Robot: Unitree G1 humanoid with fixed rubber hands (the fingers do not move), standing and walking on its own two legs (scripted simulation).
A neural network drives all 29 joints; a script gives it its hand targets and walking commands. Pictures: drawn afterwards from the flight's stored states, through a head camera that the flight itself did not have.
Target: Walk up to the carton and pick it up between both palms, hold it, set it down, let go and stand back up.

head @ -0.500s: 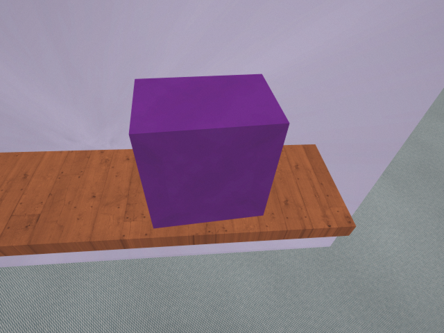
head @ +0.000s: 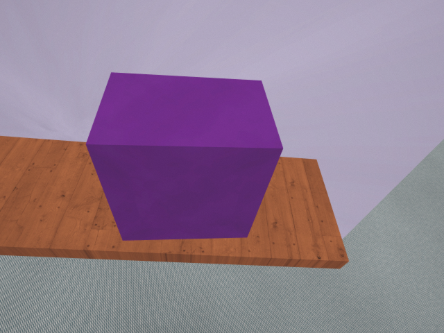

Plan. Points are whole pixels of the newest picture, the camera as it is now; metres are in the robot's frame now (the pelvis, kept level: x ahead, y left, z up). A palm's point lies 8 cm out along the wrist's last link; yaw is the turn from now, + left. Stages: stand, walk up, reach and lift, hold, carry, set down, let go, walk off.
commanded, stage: walk up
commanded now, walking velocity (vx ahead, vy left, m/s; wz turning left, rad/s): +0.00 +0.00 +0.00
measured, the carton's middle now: (187, 165) +0.40 +0.07 +0.08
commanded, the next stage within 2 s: none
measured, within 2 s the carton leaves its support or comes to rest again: neither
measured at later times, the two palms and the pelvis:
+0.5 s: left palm out of the picture -0.02 +0.22 -0.13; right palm out of the picture -0.02 -0.20 -0.15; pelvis +0.01 +0.01 +0.01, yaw +0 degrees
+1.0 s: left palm out of the picture +0.02 +0.32 -0.16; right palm out of the picture +0.09 -0.10 -0.12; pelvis +0.03 +0.11 +0.01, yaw +0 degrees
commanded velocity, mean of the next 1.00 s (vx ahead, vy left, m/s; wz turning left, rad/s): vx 0.00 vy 0.04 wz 0.00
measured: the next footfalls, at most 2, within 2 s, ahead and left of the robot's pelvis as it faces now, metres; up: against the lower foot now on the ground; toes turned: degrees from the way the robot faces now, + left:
left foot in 0.76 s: +0.09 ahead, +0.22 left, +0.00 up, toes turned +6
right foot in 1.08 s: +0.03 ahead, +0.00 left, +0.00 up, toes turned -1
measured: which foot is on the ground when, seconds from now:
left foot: down 0.00-0.38, up 0.40-0.74, down 0.76-1.00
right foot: down 0.00-0.78, up 0.80-1.00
